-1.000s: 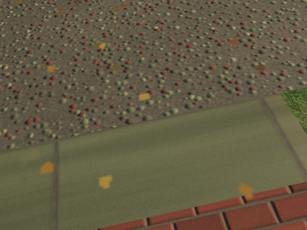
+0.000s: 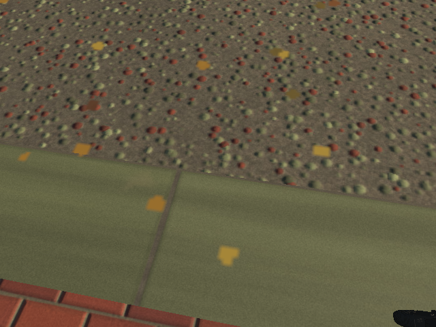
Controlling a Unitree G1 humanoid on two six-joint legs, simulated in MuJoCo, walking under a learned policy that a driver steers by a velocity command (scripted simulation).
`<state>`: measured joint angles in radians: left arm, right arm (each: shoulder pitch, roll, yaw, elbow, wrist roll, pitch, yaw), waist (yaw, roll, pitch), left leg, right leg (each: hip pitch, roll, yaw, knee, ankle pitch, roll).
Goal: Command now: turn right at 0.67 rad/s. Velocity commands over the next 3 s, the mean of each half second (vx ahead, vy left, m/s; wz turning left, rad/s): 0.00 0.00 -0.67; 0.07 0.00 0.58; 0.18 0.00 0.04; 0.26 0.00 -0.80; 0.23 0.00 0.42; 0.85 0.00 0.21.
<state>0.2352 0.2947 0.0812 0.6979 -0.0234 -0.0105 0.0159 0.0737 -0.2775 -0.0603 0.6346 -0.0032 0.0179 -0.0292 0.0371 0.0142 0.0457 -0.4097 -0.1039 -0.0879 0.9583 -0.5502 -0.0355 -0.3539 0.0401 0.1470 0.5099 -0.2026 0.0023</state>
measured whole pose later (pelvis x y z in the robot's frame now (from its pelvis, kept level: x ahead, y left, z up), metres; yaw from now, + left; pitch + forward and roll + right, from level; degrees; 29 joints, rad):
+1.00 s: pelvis +0.04 +0.03 -0.02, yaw +0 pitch +2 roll -2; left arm 0.11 0.31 0.10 0.70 -0.03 -0.03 -0.01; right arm 0.32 -0.31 -0.09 0.63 0.02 0.00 0.02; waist -0.03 -0.05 0.03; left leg -0.36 -0.01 0.04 0.71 -0.40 0.09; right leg -0.43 -0.07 -0.01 1.09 -0.52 0.00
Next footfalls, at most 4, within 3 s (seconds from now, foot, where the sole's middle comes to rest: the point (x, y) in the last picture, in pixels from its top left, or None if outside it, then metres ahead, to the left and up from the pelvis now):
0.14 left None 0.06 0.12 -0.77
0.56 right None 0.00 -0.15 -0.77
0.92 left None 0.08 0.12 -0.77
1.38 right None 0.36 -0.04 -0.77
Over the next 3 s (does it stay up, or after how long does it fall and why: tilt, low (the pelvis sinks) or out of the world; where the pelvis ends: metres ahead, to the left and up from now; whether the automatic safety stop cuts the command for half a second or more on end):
stays up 0.79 0.13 -0.03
